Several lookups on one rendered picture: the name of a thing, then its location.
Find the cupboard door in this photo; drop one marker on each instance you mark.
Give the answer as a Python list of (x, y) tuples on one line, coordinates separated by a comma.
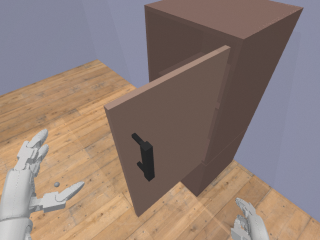
[(174, 114)]

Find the handle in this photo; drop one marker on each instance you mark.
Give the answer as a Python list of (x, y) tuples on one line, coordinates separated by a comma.
[(147, 165)]

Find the robot right hand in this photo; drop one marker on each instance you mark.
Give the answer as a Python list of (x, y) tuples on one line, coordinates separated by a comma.
[(254, 227)]

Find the robot left forearm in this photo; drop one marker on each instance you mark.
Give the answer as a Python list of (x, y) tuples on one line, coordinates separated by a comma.
[(16, 228)]

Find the robot left hand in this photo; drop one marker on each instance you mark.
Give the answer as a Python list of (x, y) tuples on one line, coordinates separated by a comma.
[(16, 199)]

